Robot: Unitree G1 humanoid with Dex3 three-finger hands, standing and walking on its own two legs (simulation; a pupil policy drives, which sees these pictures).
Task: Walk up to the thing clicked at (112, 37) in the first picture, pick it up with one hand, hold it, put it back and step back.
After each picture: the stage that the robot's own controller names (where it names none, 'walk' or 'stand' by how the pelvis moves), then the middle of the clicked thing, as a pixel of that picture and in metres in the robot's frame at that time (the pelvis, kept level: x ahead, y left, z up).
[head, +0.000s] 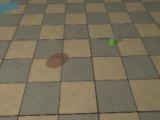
stand; (112, 40) +1.52 -0.38 -0.72
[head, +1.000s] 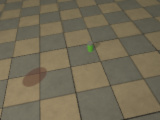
walk; (90, 46) +1.44 +0.01 -0.70
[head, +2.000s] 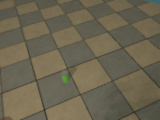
walk; (65, 76) +0.93 +0.24 -0.72
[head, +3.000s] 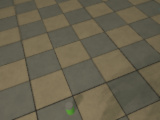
walk; (69, 108) +0.59 +0.19 -0.71
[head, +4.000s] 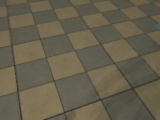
stand; out of the picture +0.46 +0.16 -0.71
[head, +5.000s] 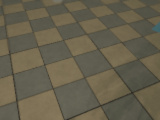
stand; out of the picture +0.43 +0.16 -0.72
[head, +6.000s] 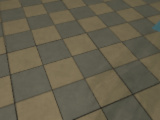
stand; out of the picture +0.38 +0.15 -0.72
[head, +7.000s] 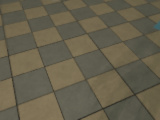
stand; out of the picture +0.37 +0.15 -0.73
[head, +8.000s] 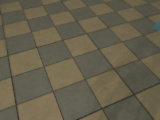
stand; out of the picture +0.37 +0.16 -0.73
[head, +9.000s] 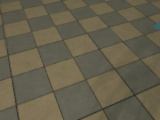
stand; out of the picture +0.36 +0.15 -0.73
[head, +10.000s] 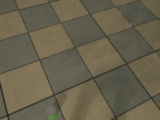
go down; (51, 112) +0.40 +0.16 -0.62
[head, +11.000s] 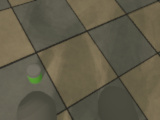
go down; (34, 73) +0.46 +0.19 -0.31
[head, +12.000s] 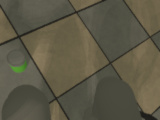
close in; (17, 61) +0.45 +0.20 -0.27
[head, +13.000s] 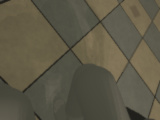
close; out of the picture +0.44 +0.23 -0.23
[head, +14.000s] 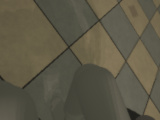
lift; out of the picture +0.43 +0.23 -0.23
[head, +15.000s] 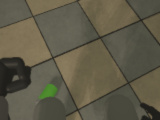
lift; (46, 96) +0.35 +0.18 -0.41
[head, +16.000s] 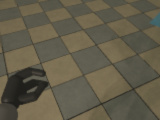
hold; out of the picture +0.28 +0.17 -0.70
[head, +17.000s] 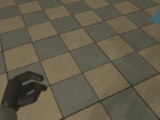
hold; out of the picture +0.29 +0.20 -0.70
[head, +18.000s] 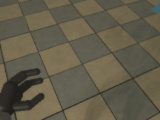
stand; out of the picture +0.29 +0.19 -0.68
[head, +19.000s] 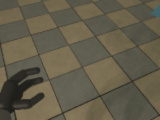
stand; out of the picture +0.29 +0.20 -0.69
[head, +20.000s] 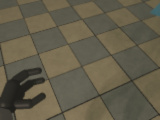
stand; out of the picture +0.29 +0.20 -0.69
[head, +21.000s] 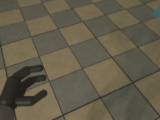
stand; out of the picture +0.28 +0.21 -0.69
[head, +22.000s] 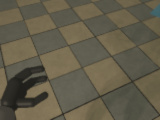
stand; out of the picture +0.29 +0.21 -0.69
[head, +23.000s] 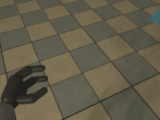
stand; out of the picture +0.29 +0.21 -0.70
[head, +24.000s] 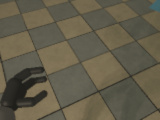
stand; out of the picture +0.30 +0.22 -0.68
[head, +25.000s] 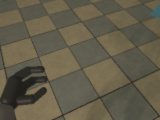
stand; out of the picture +0.29 +0.22 -0.70
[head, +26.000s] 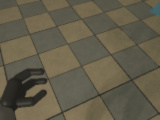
stand; out of the picture +0.30 +0.22 -0.69
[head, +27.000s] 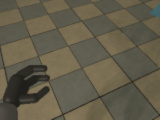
stand; out of the picture +0.30 +0.22 -0.69
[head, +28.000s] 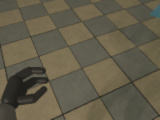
stand; out of the picture +0.30 +0.23 -0.70
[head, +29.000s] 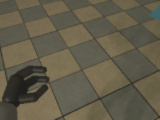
stand; out of the picture +0.30 +0.23 -0.70
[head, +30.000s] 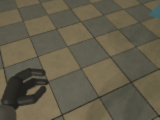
stand; out of the picture +0.30 +0.23 -0.69
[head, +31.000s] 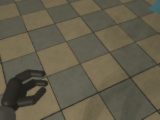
stand; out of the picture +0.31 +0.23 -0.68
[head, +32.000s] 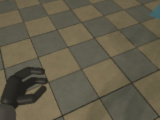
close; out of the picture +0.30 +0.24 -0.69
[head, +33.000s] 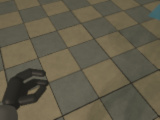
stand; out of the picture +0.31 +0.24 -0.70
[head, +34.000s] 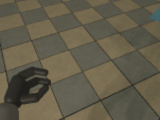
close; out of the picture +0.31 +0.24 -0.70
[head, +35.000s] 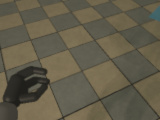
close; out of the picture +0.31 +0.25 -0.70
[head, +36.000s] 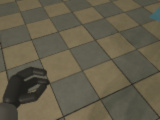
close; out of the picture +0.32 +0.25 -0.70
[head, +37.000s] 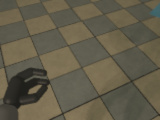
close; out of the picture +0.32 +0.25 -0.69
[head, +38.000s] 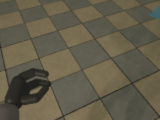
close; out of the picture +0.31 +0.25 -0.70
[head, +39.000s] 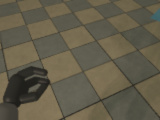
close; out of the picture +0.31 +0.25 -0.70
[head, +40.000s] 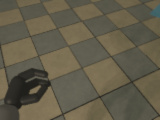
close; out of the picture +0.31 +0.25 -0.70
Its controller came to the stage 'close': yes
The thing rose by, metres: 0.01
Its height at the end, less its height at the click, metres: -0.02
